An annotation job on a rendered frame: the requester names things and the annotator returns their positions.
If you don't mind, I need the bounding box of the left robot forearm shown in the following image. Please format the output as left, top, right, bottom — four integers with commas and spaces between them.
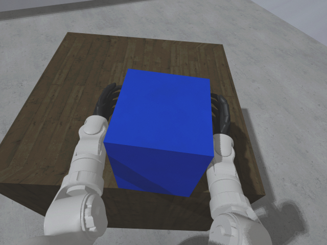
44, 115, 108, 235

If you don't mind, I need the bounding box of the right robot forearm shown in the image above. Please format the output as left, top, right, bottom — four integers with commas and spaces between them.
206, 134, 263, 225

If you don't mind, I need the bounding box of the pedestal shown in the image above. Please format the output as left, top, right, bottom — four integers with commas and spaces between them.
0, 32, 266, 231

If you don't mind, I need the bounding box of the robot right upper arm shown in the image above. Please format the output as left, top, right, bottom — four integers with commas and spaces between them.
208, 213, 272, 245

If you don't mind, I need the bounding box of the carton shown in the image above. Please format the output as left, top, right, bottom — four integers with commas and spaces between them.
103, 69, 214, 197

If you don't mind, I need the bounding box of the robot left upper arm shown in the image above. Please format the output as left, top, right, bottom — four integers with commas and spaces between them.
18, 193, 108, 245

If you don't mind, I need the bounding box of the robot right hand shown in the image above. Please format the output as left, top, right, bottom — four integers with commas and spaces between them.
211, 93, 230, 136

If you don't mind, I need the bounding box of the robot left hand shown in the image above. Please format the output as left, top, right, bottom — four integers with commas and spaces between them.
93, 83, 122, 121

